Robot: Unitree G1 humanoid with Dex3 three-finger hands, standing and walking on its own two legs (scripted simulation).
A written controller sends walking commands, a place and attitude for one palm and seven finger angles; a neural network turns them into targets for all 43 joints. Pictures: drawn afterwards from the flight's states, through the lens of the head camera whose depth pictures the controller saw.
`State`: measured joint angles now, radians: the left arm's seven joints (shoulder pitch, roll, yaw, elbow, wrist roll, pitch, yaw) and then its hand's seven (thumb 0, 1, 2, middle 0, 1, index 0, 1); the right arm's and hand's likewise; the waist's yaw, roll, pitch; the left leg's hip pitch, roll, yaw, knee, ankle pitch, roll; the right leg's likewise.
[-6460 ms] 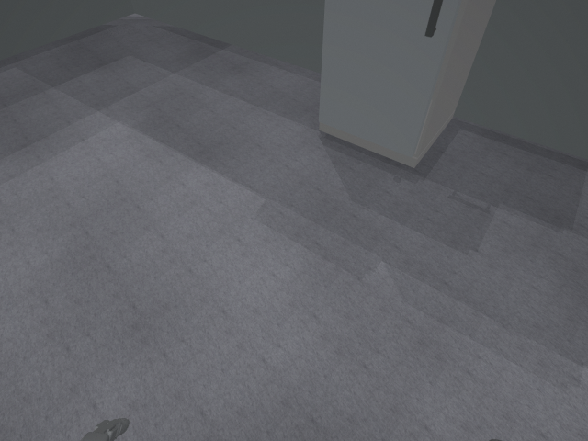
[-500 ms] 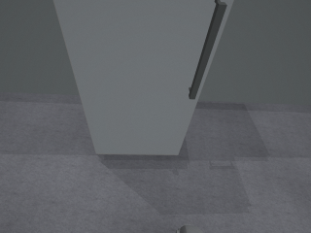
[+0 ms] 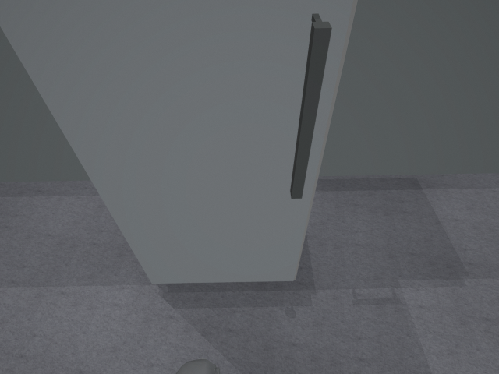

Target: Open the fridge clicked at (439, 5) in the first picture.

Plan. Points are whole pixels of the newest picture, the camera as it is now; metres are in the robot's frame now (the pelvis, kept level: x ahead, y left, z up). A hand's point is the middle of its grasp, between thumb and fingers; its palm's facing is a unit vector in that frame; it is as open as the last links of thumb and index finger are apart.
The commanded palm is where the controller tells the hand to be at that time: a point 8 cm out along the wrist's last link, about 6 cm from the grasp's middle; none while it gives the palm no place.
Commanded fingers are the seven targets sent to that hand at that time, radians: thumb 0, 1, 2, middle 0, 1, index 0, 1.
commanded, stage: take the last steps up to it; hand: right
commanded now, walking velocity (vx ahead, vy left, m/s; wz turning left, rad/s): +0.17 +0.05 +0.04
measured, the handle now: (304, 123) +0.55 -0.08 +0.11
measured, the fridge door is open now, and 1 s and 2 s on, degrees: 0 0 0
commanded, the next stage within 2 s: come to a stop and stand still in 0.04 s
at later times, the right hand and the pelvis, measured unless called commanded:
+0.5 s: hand out of the picture +0.16 -0.16 -0.17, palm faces +0.03 +0.97 -0.25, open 7.3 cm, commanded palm none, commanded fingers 0.00 -0.90 -0.90 0.20 0.30 0.20 0.30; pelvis +0.06 +0.02 -0.01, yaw +0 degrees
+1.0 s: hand out of the picture +0.04 -0.26 -0.18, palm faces +0.03 +0.97 -0.24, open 7.4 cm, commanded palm none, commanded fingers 0.00 -0.90 -0.90 0.20 0.30 0.20 0.30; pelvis +0.01 -0.06 -0.02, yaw +1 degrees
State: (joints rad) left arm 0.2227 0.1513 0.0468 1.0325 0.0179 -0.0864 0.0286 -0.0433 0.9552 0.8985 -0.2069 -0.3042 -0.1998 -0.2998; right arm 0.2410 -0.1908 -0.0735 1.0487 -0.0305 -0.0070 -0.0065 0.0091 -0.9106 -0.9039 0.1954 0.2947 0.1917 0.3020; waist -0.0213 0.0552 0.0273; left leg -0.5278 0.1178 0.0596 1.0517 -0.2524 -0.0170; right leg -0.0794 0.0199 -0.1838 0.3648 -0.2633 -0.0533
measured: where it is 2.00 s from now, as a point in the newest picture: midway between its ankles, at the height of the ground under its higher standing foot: outside the picture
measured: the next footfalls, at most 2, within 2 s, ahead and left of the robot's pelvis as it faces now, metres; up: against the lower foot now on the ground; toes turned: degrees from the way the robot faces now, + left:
left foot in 0.20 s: +0.20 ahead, +0.13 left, +0.00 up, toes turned +7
right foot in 0.62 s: +0.08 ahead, -0.14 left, +0.00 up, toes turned -3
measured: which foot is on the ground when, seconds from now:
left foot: up 0.00-0.18, down 0.20-0.66, up 0.68-0.78, down 0.80-1.00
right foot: down 0.00-0.22, up 0.24-0.60, down 0.62-1.00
